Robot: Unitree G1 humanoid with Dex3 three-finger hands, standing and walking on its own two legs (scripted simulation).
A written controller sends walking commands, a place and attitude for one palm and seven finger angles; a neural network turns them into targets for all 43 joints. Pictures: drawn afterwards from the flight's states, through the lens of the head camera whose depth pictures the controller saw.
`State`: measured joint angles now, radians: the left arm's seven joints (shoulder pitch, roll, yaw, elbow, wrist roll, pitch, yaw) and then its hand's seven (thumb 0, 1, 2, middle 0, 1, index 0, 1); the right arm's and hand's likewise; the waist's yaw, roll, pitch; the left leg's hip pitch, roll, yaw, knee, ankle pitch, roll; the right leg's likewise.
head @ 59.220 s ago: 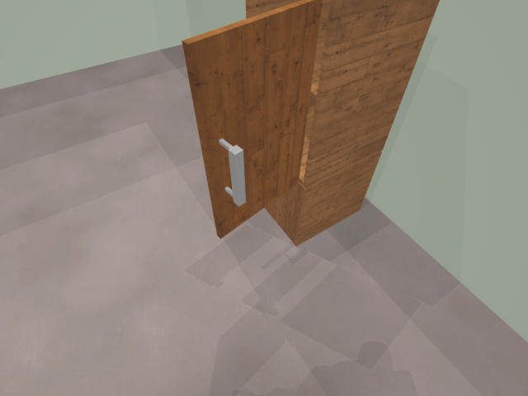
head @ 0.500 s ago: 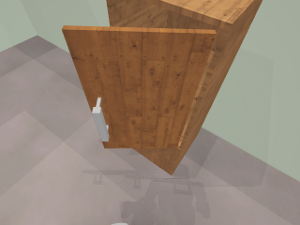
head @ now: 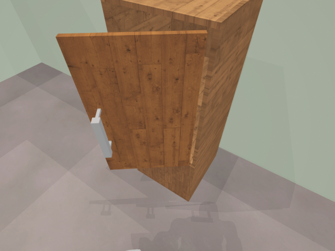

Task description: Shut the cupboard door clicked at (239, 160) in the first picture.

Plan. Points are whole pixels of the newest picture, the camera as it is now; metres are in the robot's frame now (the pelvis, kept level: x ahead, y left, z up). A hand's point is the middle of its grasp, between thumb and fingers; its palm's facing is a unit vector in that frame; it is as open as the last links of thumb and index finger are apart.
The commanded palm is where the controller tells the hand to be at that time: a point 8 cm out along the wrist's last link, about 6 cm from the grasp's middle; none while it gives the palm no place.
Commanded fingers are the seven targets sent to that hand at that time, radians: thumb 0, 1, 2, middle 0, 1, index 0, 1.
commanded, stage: come to a stop and stand still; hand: left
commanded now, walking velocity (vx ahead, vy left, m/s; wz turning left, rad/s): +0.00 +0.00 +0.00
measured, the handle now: (103, 134) +0.48 +0.24 -0.04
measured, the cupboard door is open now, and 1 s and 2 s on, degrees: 37 37 37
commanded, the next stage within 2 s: look again from close up in 0.24 s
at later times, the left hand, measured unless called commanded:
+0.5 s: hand out of the picture +0.01 +0.17 -0.15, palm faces -0.01 -0.98 -0.22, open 7.4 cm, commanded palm none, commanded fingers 0.00 0.90 0.90 -0.20 -0.30 -0.20 -0.30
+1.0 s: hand out of the picture +0.12 +0.20 -0.10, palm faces +0.18 -0.95 -0.25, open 7.4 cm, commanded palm +0.13 +0.23 -0.04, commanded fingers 0.00 0.90 0.90 -0.27 -0.38 -0.27 -0.38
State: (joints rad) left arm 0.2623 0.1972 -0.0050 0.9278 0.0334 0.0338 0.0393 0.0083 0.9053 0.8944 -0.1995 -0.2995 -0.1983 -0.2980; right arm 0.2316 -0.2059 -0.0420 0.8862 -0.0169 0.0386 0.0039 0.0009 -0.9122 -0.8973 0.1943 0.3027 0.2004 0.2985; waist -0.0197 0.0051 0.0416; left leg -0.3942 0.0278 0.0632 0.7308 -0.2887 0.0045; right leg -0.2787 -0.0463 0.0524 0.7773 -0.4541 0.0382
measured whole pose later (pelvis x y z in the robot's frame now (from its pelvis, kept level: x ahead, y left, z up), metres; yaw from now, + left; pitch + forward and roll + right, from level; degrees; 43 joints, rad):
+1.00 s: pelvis +0.03 -0.02 +0.02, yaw +0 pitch -1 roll +1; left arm 0.41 0.22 0.07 0.54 -0.07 0.03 0.05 0.02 0.90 0.89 -0.20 -0.30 -0.20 -0.30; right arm 0.24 -0.22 0.00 0.95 0.02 -0.13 -0.07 0.00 -0.91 -0.90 0.20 0.30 0.20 0.30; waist 0.02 -0.02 0.04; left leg -0.30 0.04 0.04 0.54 -0.23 -0.02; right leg -0.19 -0.03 0.02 0.59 -0.37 0.02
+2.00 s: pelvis -0.02 -0.01 -0.09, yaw +1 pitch +16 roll -4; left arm 0.45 0.23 0.14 -0.07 -0.25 -0.43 -0.17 0.02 0.90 0.90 -1.01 -1.19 -1.01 -1.19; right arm 0.22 -0.22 -0.02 0.54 0.01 -0.20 -0.07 0.01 -0.91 -0.90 0.20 0.30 0.20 0.30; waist 0.01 0.02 -0.16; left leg -1.13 0.06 -0.06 1.30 -0.46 -0.02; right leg -0.95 -0.01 -0.06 1.30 -0.63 0.02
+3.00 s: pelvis -0.01 -0.02 -0.09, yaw +1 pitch +16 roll -3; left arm 0.39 0.22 0.13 -0.03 -0.25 -0.41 -0.17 0.02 0.90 0.90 -1.30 -1.50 -1.30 -1.50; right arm 0.23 -0.22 0.01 0.51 0.01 -0.15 -0.06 0.01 -0.91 -0.90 0.20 0.30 0.20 0.30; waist 0.01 0.04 -0.18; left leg -1.11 0.07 -0.06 1.29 -0.47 -0.04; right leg -0.93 0.00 -0.06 1.30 -0.65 0.00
